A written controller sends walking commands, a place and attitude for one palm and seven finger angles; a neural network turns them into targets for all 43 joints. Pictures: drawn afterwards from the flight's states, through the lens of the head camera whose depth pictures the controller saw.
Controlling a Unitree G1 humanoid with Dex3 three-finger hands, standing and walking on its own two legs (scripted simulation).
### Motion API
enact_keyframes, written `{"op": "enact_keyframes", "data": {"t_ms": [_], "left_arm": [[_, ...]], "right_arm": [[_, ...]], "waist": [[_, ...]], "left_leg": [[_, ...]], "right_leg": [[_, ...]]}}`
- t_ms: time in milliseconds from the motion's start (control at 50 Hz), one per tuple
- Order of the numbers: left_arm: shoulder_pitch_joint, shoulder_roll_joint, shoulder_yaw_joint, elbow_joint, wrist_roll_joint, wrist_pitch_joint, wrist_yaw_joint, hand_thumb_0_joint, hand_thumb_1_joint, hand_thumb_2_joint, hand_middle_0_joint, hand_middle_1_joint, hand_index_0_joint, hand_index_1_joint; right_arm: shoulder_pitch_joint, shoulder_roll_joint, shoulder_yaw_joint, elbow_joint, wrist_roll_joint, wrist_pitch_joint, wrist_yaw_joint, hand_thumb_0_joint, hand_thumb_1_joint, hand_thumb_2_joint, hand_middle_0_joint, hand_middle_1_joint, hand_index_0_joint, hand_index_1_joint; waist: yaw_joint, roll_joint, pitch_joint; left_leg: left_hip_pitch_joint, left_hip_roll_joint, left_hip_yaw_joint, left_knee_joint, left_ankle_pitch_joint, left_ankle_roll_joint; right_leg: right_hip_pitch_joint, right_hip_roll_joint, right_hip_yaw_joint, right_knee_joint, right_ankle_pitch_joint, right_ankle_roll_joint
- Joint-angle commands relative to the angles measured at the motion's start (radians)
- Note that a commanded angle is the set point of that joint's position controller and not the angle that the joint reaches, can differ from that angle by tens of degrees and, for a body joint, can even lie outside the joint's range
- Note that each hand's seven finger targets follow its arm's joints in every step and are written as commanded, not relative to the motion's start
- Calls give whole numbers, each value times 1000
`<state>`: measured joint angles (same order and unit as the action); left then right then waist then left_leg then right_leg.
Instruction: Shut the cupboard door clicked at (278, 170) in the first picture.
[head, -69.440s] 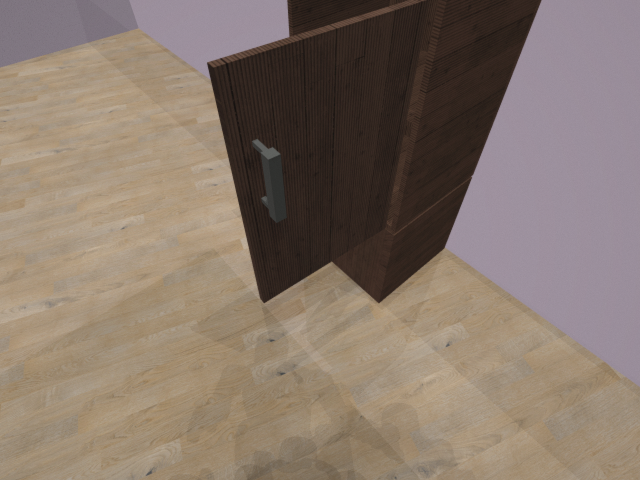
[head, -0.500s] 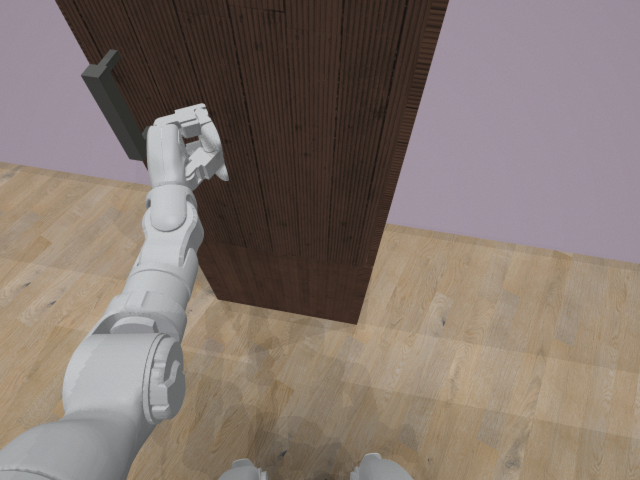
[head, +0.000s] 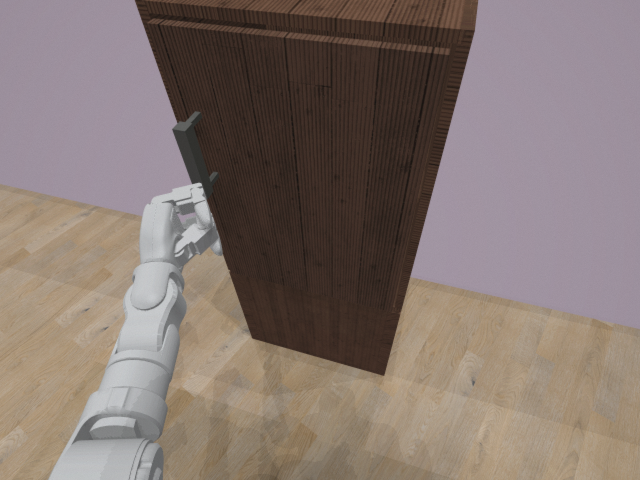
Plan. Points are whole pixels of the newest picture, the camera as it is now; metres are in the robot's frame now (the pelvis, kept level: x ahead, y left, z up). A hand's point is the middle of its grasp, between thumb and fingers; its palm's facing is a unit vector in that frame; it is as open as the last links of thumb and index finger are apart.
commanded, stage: draw the hand back to the body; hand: left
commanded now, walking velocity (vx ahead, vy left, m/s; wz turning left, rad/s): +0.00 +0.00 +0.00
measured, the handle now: (200, 155) +0.61 +0.22 +0.07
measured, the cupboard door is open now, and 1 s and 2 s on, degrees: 0 0 0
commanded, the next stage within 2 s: step back with the hand held close in 1.18 s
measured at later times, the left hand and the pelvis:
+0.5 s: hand (76, 315) +0.25 +0.24 +0.16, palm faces +0.30 -0.92 -0.26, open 3.9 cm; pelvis -0.01 +0.02 +0.03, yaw +1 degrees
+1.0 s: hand out of the picture +0.18 +0.29 +0.18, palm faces +0.52 -0.77 -0.38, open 7.2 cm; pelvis +0.00 +0.02 +0.03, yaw +2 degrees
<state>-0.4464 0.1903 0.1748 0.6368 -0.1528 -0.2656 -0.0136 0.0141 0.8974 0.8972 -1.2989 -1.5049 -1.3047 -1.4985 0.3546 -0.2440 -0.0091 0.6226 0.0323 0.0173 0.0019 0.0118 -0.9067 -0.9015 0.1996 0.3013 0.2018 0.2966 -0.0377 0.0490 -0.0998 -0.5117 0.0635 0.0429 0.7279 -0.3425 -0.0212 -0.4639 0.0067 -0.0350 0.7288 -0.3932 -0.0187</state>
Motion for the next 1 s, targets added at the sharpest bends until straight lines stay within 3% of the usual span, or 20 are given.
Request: {"op": "enact_keyframes", "data": {"t_ms": [0,40,80,100,140,160,240,340,480,540,640,680,760,780,840,880,900,980], "left_arm": [[-308,131,-13,-349,-20,-44,-45,0,900,900,-1273,-1470,-1273,-1470],[-207,146,4,-365,-35,-5,-58,0,900,900,-1217,-1410,-1217,-1410],[-158,164,21,-385,-53,41,-70,0,900,900,-1163,-1350,-1163,-1350],[-127,222,-24,-505,39,30,-13,0,900,900,-1135,-1320,-1135,-1320],[-12,226,3,-555,40,49,29,0,900,900,-1080,-1260,-1080,-1260],[17,230,4,-597,49,59,39,0,900,900,-1053,-1230,-1053,-1230],[68,262,26,-720,67,87,73,0,900,900,-943,-1110,-943,-1110],[187,243,14,-855,83,105,93,0,900,900,-805,-960,-805,-960],[441,246,64,-996,82,123,102,0,900,900,-613,-750,-613,-750],[524,280,119,-1040,85,128,105,0,900,900,-530,-660,-530,-660],[657,342,230,-1144,85,124,115,0,900,900,-393,-510,-393,-510],[707,338,244,-1189,83,121,119,0,900,900,-337,-450,-337,-450],[830,360,306,-1223,77,122,125,0,900,900,-228,-330,-228,-330],[845,362,315,-1232,77,121,126,0,900,900,-200,-300,-200,-300],[790,292,234,-1170,87,134,122,0,900,900,-200,-300,-200,-300],[741,297,228,-1152,88,137,129,0,900,900,-200,-300,-200,-300],[736,295,227,-1144,90,135,131,0,900,900,-200,-300,-200,-300],[746,340,266,-1206,94,120,142,0,900,900,-200,-300,-200,-300]], "right_arm": [[-81,-119,-35,-133,15,-71,-22,0,-900,-900,200,300,200,300],[-112,-123,-29,-146,20,-77,-27,0,-900,-900,200,300,200,300],[-153,-122,-18,-156,28,-81,-33,0,-900,-900,200,300,200,300],[-181,-96,-21,-177,25,-58,-49,0,-900,-900,200,300,200,300],[-216,-97,-15,-191,24,-47,-69,0,-900,-900,200,300,200,300],[-235,-93,-9,-191,23,-44,-73,0,-900,-900,200,300,200,300],[-266,-89,2,-189,17,-48,-90,0,-900,-900,200,300,200,300],[-283,-82,14,-184,8,-76,-93,0,-900,-900,200,300,200,300],[-297,-82,18,-181,-8,-102,-82,0,-900,-900,200,300,200,300],[-305,-84,17,-174,-14,-109,-81,0,-900,-900,200,300,200,300],[-308,-79,10,-172,-20,-121,-81,0,-900,-900,200,300,200,300],[-306,-71,12,-174,-20,-128,-78,0,-900,-900,200,300,200,300],[-299,-72,4,-170,-20,-145,-77,0,-900,-900,200,300,200,300],[-301,-71,3,-168,-19,-147,-77,0,-900,-900,200,300,200,300],[-295,-84,-1,-150,-20,-161,-80,0,-900,-900,200,300,200,300],[-287,-90,-2,-147,-18,-162,-86,0,-900,-900,200,300,200,300],[-286,-91,-5,-145,-18,-163,-88,0,-900,-900,200,300,200,300],[-292,-87,-8,-147,-25,-176,-96,0,-900,-900,200,300,200,300]], "waist": [[-1,-21,-247],[25,-18,-215],[37,-54,-158],[25,-111,-151],[40,-140,-108],[43,-91,-107],[45,-57,-57],[50,40,-37],[68,-1,0],[78,6,31],[97,20,9],[98,49,7],[106,33,27],[106,39,42],[80,8,141],[75,-20,142],[75,-41,139],[99,-6,14]], "left_leg": [[213,-65,-1,-94,191,55],[211,-69,-1,-116,163,53],[194,-69,-5,-146,118,52],[240,-72,6,-190,126,57],[251,-68,-2,-218,127,60],[280,-65,2,-234,128,60],[349,-57,-6,-295,136,59],[426,-50,-17,-356,151,48],[448,-44,-27,-394,210,41],[437,-44,-29,-399,222,38],[440,-44,-28,-390,258,37],[437,-45,-25,-383,275,33],[420,-45,-19,-374,300,36],[418,-44,-15,-370,296,35],[413,-41,-14,-380,238,42],[407,-44,-20,-390,192,46],[414,-44,-22,-391,185,48],[449,-55,-18,-374,247,54]], "right_leg": [[109,23,9,-136,370,15],[129,20,5,-153,317,11],[132,12,7,-180,255,13],[159,-10,51,-244,238,20],[184,-14,43,-276,205,20],[194,-16,42,-284,203,19],[224,-7,24,-336,194,13],[268,0,7,-372,198,2],[324,4,-7,-394,255,4],[334,4,-9,-403,263,4],[360,2,-10,-401,290,6],[367,-4,-13,-389,305,5],[371,-8,-15,-387,329,8],[359,-7,-15,-390,324,9],[282,-4,-15,-425,262,17],[279,-8,-15,-421,210,19],[276,-7,-15,-421,199,19],[345,-15,-8,-394,263,14]]}}
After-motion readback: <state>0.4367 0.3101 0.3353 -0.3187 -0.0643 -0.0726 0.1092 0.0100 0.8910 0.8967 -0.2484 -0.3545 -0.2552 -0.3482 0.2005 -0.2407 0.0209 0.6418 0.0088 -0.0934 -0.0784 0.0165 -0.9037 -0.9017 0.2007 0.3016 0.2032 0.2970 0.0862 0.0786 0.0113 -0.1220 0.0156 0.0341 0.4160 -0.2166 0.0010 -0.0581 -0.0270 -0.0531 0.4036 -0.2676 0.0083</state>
